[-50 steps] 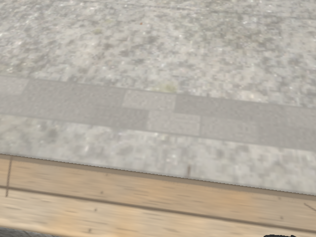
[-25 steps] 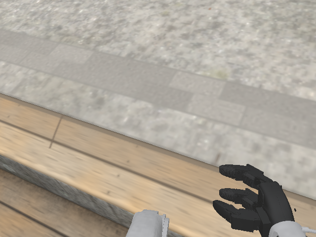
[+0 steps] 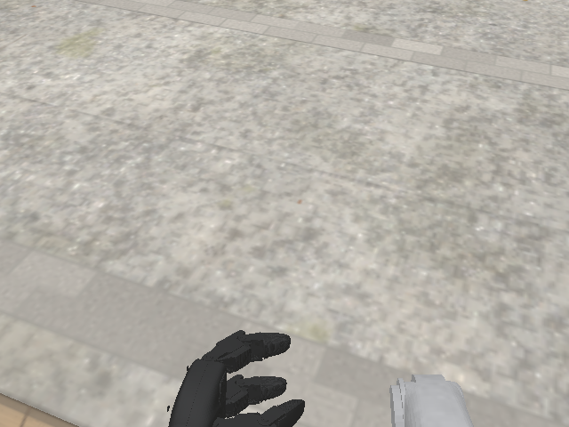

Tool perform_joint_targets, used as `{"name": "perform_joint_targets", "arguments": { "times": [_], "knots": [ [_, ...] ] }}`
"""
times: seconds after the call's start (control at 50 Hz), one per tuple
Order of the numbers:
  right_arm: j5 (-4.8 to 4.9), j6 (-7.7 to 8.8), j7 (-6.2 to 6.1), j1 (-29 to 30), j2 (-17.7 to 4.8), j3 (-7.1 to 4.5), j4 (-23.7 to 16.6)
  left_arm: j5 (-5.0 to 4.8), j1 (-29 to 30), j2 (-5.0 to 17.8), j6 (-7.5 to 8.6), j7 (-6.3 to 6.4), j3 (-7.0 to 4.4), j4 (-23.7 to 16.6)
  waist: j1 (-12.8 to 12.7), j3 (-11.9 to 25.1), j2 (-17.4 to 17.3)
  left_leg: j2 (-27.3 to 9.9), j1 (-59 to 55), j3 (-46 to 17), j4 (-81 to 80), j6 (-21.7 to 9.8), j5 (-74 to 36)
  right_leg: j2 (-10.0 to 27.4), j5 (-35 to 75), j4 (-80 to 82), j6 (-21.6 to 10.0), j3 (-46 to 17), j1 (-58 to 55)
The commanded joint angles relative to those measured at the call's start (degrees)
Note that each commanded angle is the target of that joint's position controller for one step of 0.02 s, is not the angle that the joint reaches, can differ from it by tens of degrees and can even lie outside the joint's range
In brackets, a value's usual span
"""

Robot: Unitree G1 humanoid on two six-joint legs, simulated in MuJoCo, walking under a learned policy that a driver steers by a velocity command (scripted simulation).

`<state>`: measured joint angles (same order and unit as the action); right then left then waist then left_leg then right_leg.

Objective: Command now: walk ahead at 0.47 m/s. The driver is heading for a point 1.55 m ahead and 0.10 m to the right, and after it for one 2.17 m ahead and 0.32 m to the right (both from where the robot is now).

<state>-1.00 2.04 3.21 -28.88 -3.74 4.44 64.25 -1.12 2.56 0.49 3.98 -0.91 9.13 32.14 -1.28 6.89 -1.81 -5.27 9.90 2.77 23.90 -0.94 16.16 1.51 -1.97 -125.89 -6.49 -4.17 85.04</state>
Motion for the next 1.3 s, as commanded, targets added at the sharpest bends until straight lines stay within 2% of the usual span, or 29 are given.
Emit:
{"name": "perform_joint_targets", "arguments": {
  "times": [0.02,0.04,0.12,0.14,0.16,0.18,0.2,0.22,0.24,0.28,0.3,0.38,0.42,0.52,0.6,0.66,0.72,0.74,0.76,0.78,0.8,0.82,0.86,0.94,1.04,1.1,1.16,1.2,1.3],
  "knots": [
    [1.41,1.59,-1.03,-0.1,-8.6,-2.14,-3.6,1.89,4.2,2.6,-0.08,0.53,-0.19,-2.3,-0.7,-2.6,-4.6,-6.0,16.3,-1.6,-23.0,-9.2,-13.8,4.8,-4.5,19.0,1.1,14.5,-30.0],
    [2.53,1.21,-1.62,-2.3,-9.9,-3.0,-3.1,1.43,5.3,3.6,-0.14,-0.04,-0.65,-1.7,-0.1,-2.6,-6.2,-5.9,10.3,1.3,-22.4,-8.5,-25.4,5.2,-11.1,31.0,-0.2,15.1,-35.1],
    [0.98,0.28,-3.81,-7.7,-13.7,-4.89,-3.9,0.96,-1.3,8.1,-0.94,-2.59,-5.12,2.7,-3.4,2.0,-18.0,-10.4,-13.0,-2.3,-6.9,-11.1,-73.0,-2.8,-39.9,50.4,-1.1,12.1,-46.0],
    [0.96,1.7,-3.48,-4.5,-13.1,-4.94,-5.9,1.31,-10.4,11.6,-1.06,-3.12,-6.75,4.4,-6.2,9.2,-10.5,-9.4,-5.5,0.2,4.7,-10.6,-81.5,3.5,-30.1,54.4,-4.4,-0.7,-59.5],
    [2.21,2.72,-2.33,-0.9,-9.5,-5.05,-7.3,1.53,-16.4,16.8,-2.08,-2.32,-8.77,6.5,-8.1,12.3,2.9,-2.9,7.2,0.5,16.9,-9.5,-64.2,8.0,-49.2,75.7,-8.2,-21.2,-68.2],
    [1.9,3.22,-1.16,3.6,-7.2,-5.13,-8.5,1.99,-26.3,24.4,-3.64,-1.22,-11.69,10.7,-11.5,11.7,19.4,5.0,24.0,-4.2,36.9,-8.2,-21.9,13.9,-63.5,102.2,-13.0,-45.7,-78.0],
    [0.99,3.88,0.54,10.7,-3.7,-5.25,-10.9,2.49,-27.9,23.9,-3.42,-0.32,-11.62,13.4,-10.7,9.5,19.8,10.2,35.7,-14.3,69.7,-6.8,-8.9,17.2,-68.5,114.0,-12.9,-62.5,-75.6],
    [1.47,4.52,1.78,16.0,-0.8,-4.56,-15.3,2.3,-21.9,17.6,-1.85,-0.67,-9.66,14.8,-5.8,1.2,14.2,10.4,43.4,-19.5,86.6,-7.1,-9.7,18.1,-57.2,111.7,-10.5,-56.0,-67.3],
    [2.24,4.86,1.79,19.5,-1.9,-4.09,-19.2,3.31,-17.6,10.6,-1.11,-1.41,-8.34,16.6,-2.2,-4.2,8.6,7.6,45.9,-16.3,87.0,-8.9,-11.9,16.5,-51.0,105.1,-7.5,-41.6,-58.8],
    [1.99,3.77,0.64,15.9,-3.4,-3.88,-20.6,4.0,-15.3,-0.3,0.29,-2.07,-5.92,21.2,3.6,-7.5,4.9,6.1,44.6,-15.7,86.0,-10.7,-13.1,12.0,-38.3,98.0,-2.4,-23.9,-53.1],
    [2.13,2.96,0.36,12.8,-2.7,-3.29,-20.4,4.34,-16.3,-2.0,0.7,-2.04,-5.43,23.3,5.2,-7.8,5.3,7.0,45.4,-16.5,89.6,-11.6,-12.9,11.3,-33.0,99.2,-1.4,-20.4,-54.1],
    [2.25,1.15,-1.37,11.5,-3.5,-2.2,-20.6,3.44,-19.9,5.3,1.37,-2.21,-6.64,23.7,6.8,-10.5,1.7,5.9,49.5,-12.8,73.6,-8.9,-12.5,8.9,-20.1,104.7,-1.2,-3.5,-58.1],
    [1.08,1.07,-1.89,17.0,-6.0,-2.54,-22.4,2.62,-23.3,7.8,1.59,-0.57,-7.09,23.5,4.8,-9.7,1.5,4.4,47.6,-8.9,63.7,-5.0,-15.2,8.3,-14.8,111.0,-3.4,-0.7,-60.4],
    [2.5,2.22,-0.81,29.7,-7.9,-4.03,-24.4,2.28,-35.4,11.8,2.26,1.4,-8.11,25.6,-2.4,-8.4,2.0,-1.3,49.8,-1.6,42.4,-2.4,-22.2,10.4,0.6,117.0,-3.0,1.6,-83.0],
    [3.51,1.84,-0.05,36.4,-6.0,-4.01,-26.1,1.92,-38.1,12.4,0.76,1.78,-8.61,25.4,-4.9,-12.4,6.9,1.0,38.3,2.4,22.8,-1.7,-21.2,10.2,12.9,118.1,-1.5,5.6,-84.9],
    [3.2,1.89,0.13,35.4,-8.4,-5.32,-26.3,1.54,-36.4,16.1,0.1,1.08,-9.6,25.0,-2.4,-12.0,11.3,5.0,26.4,4.0,13.1,-3.5,-17.9,11.0,31.3,112.7,-1.5,7.0,-88.0],
    [1.59,2.88,0.23,19.8,-13.8,-7.94,-21.2,1.59,-32.2,16.6,-0.04,1.51,-10.01,23.5,5.6,-5.5,12.1,7.9,8.3,3.5,-2.0,-6.6,-24.3,8.2,38.2,96.0,2.5,7.6,-90.8],
    [0.47,3.03,-0.82,14.6,-16.6,-8.53,-19.8,2.26,-31.5,16.7,0.48,1.46,-10.02,22.2,6.7,0.2,11.0,2.7,-7.9,-1.4,3.0,-7.4,-37.3,5.7,25.8,88.2,4.2,7.0,-80.2],
    [-2.24,2.73,-1.83,7.6,-20.9,-8.93,-19.2,3.6,-35.6,11.8,1.13,1.45,-8.73,21.0,5.7,11.0,-3.2,-12.1,-32.3,-15.7,14.3,-14.9,-70.5,-0.6,-7.3,69.5,6.4,6.9,-59.9],
    [-1.78,2.4,-2.12,5.8,-18.9,-8.17,-19.4,2.28,-40.9,9.0,1.61,1.42,-7.66,22.4,4.4,23.0,-14.4,-22.2,-35.3,-30.9,6.6,-23.6,-76.2,-5.8,-35.4,51.8,9.4,1.2,-55.8],
    [-0.93,2.12,-1.87,9.6,-15.3,-7.38,-20.1,1.1,-39.8,12.7,1.7,1.17,-9.1,23.5,3.7,22.3,-8.2,-18.0,-25.2,-27.9,2.5,-21.6,-64.1,-2.8,-31.9,46.5,10.0,-5.5,-58.0],
    [-0.14,2.1,-2.06,15.9,-13.1,-6.9,-21.2,0.68,-33.9,13.1,1.09,1.24,-9.39,21.6,2.2,14.0,-5.1,-15.2,-16.3,-20.7,1.1,-18.9,-52.5,-0.4,-29.4,46.7,10.2,-2.5,-55.0],
    [0.68,2.99,-2.07,21.4,-10.1,-5.62,-21.3,1.9,-28.2,13.5,-0.33,2.35,-10.11,19.8,-0.7,5.5,0.4,-11.2,0.9,-13.1,-4.1,-15.2,-40.5,3.1,-24.1,54.0,10.2,-1.9,-58.7],
    [-1.23,2.89,-2.62,22.9,-12.4,-5.94,-20.1,2.05,-29.4,10.7,-2.61,3.98,-9.73,20.1,-3.1,0.6,-3.3,-6.2,14.3,-7.0,-8.6,-13.1,-27.3,3.0,-22.3,71.1,10.4,1.6,-67.8],
    [0.22,0.8,-3.77,20.4,-14.5,-6.85,-18.9,2.05,-24.8,13.8,-4.5,4.61,-10.75,19.1,-1.2,-4.4,-5.8,-7.1,18.9,-11.5,-12.2,-11.4,9.0,2.7,-15.3,84.0,9.4,2.9,-71.0],
    [1.2,0.09,-4.07,18.6,-12.0,-6.33,-17.1,3.0,-24.4,13.1,-4.45,4.41,-10.76,19.6,-1.3,-8.4,-2.6,-5.0,21.0,-11.6,-11.0,-6.9,19.5,3.0,-10.6,95.3,6.7,2.8,-74.3],
    [1.24,-0.04,-4.51,15.4,-12.6,-7.11,-15.0,2.04,-22.9,16.8,-3.72,4.28,-11.98,20.3,1.8,-11.6,8.1,2.0,14.3,-4.8,-5.0,-2.8,10.3,3.2,-22.1,101.8,4.0,1.2,-65.0],
    [0.65,-0.21,-4.94,16.1,-12.2,-7.37,-14.4,2.11,-21.4,13.7,-2.63,4.0,-11.44,20.9,2.2,-10.2,9.0,2.8,7.0,-3.1,-0.6,-2.6,3.9,3.3,-23.9,105.1,5.0,0.6,-60.9],
    [0.56,-0.46,-4.87,16.3,-10.9,-7.19,-12.7,1.63,-22.5,12.9,-1.49,3.95,-11.52,22.2,1.8,-7.2,4.5,2.4,4.4,-3.1,0.5,-3.8,-2.2,2.6,-15.3,103.5,5.7,1.6,-65.2]
  ]
}}
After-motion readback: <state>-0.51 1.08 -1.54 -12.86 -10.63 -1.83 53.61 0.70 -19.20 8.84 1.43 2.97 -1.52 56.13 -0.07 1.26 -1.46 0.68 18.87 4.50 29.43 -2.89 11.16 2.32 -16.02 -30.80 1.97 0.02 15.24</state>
